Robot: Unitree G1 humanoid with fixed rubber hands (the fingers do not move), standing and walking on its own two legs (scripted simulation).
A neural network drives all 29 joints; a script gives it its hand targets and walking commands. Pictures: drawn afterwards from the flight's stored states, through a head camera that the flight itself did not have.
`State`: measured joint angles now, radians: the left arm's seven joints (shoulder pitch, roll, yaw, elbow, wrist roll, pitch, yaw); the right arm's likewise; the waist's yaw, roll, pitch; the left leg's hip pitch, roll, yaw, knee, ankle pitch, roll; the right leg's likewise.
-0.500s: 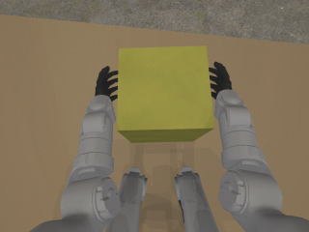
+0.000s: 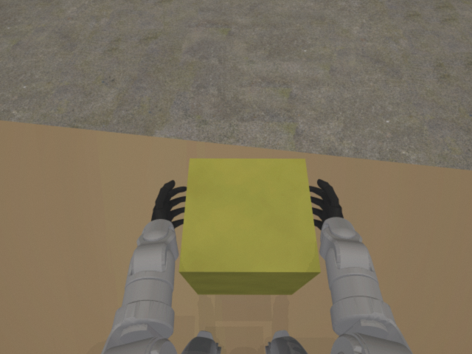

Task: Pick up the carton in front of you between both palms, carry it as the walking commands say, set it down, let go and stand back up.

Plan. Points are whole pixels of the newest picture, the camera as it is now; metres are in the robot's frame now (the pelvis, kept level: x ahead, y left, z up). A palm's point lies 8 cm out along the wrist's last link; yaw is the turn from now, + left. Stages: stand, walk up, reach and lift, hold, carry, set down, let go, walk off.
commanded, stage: reach and lift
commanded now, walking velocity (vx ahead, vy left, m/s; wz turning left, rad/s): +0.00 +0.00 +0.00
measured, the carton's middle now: (245, 233) +0.36 +0.00 -0.10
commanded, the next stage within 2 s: hold in 1.34 s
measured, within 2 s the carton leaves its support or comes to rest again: neither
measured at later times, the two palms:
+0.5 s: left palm (140, 218) +0.31 +0.15 +0.08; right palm (353, 219) +0.31 -0.15 +0.08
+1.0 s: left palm (139, 211) +0.32 +0.15 +0.09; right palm (356, 212) +0.32 -0.15 +0.09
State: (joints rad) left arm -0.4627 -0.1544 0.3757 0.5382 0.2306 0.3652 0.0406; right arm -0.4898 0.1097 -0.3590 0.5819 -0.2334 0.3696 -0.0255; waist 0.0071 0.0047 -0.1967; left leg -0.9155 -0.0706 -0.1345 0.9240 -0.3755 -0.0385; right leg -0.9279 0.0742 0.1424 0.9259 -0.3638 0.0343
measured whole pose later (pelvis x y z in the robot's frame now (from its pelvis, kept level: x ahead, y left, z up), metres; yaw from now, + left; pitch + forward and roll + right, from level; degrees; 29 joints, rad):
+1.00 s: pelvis +0.02 +0.00 +0.06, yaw +0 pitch -3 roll +0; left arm -0.29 -0.16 0.27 0.34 0.29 0.64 -0.02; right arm -0.30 0.16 -0.27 0.34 -0.29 0.65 -0.01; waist 0.01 0.00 -0.01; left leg -0.13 -0.03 -0.14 0.40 -0.21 -0.02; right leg -0.15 0.04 0.14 0.41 -0.20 0.02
